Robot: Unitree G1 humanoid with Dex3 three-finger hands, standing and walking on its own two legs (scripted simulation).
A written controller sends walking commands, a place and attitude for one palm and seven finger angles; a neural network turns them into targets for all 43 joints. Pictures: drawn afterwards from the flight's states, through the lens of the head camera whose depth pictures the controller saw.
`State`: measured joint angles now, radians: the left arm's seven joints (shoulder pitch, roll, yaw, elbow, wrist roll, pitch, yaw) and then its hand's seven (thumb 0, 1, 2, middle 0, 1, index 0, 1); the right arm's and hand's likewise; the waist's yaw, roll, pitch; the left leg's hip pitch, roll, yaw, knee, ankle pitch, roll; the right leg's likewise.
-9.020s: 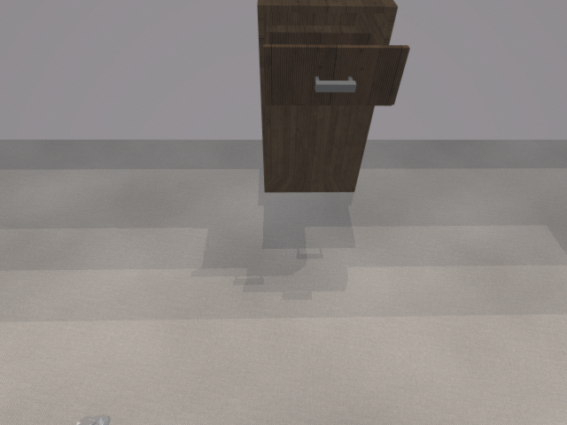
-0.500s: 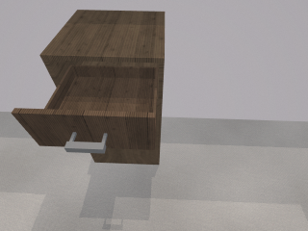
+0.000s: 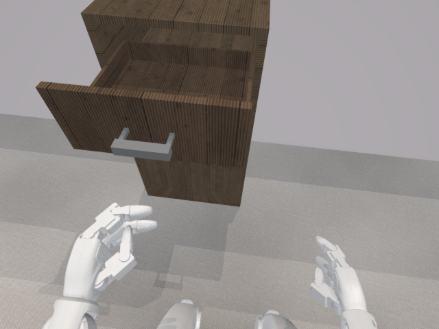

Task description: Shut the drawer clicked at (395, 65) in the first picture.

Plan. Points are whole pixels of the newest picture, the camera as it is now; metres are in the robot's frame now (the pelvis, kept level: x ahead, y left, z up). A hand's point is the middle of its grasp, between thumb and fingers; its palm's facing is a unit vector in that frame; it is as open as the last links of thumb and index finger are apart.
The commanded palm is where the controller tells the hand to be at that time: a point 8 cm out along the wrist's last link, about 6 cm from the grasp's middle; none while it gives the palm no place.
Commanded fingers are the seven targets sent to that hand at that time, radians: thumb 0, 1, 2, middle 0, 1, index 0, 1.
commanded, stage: raise the hand and make a fist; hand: left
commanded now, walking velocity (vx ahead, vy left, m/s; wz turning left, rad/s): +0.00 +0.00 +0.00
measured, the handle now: (145, 142) +0.45 +0.21 +0.06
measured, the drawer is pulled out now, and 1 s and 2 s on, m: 0.27 0.27 0.27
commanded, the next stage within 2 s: bring the fist close to the handle in 1.32 s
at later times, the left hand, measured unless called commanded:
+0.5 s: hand (130, 225) +0.25 +0.16 +0.11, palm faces +0.00 -1.00 -0.06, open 3.2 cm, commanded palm +0.22 +0.22 +0.12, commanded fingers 0.00 0.90 0.90 -1.30 -1.49 -1.30 -1.49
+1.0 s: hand (115, 200) +0.26 +0.18 +0.15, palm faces +0.02 -1.00 -0.08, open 3.3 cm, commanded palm +0.23 +0.23 +0.16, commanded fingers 0.00 0.90 0.90 -1.40 -1.60 -1.40 -1.60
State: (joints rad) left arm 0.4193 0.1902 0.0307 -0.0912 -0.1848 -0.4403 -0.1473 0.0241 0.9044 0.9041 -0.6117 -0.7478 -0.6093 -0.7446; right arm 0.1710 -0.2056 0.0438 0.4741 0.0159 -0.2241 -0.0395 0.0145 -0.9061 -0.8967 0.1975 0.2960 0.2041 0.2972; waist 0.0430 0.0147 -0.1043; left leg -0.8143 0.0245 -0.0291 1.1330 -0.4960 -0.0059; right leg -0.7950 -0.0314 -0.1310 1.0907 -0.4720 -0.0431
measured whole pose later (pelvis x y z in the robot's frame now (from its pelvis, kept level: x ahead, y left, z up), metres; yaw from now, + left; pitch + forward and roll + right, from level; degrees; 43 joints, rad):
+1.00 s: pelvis +0.06 +0.00 +0.05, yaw +0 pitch +5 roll -1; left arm 0.47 0.22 0.14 -0.28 -0.25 -0.17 -0.19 0.02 0.90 0.90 -1.40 -1.60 -1.40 -1.60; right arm 0.25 -0.23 0.05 0.56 0.04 -0.24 -0.06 0.02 -0.90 -0.90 0.20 0.30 0.21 0.30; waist 0.03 0.05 -0.08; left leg -0.44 0.02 0.00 0.79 -0.43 0.00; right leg -0.44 -0.02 -0.11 0.76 -0.41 -0.02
